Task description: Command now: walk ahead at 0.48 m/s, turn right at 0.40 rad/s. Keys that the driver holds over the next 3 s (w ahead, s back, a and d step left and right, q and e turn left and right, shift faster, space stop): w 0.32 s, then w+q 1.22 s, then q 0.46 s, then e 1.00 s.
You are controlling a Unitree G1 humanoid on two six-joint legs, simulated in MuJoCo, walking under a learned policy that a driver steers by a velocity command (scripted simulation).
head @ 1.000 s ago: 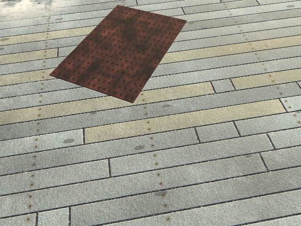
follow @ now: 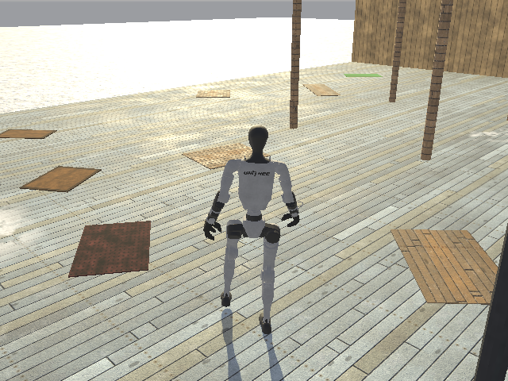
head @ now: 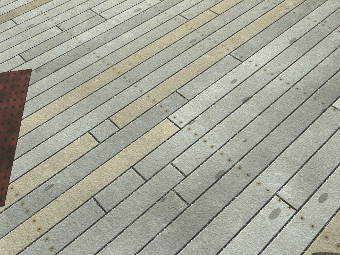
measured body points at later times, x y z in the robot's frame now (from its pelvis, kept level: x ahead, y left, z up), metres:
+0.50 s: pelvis +0.30 +0.03 +0.00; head +0.33 +0.04 +0.45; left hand +0.49 +0.28 -0.09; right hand +0.32 -0.24 -0.12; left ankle +0.30 +0.12 -0.75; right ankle +0.37 -0.14 -0.69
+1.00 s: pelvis +0.55 -0.01 +0.00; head +0.58 -0.01 +0.45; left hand +0.53 +0.28 -0.12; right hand +0.79 -0.24 -0.10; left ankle +0.61 +0.17 -0.68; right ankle +0.54 -0.13 -0.75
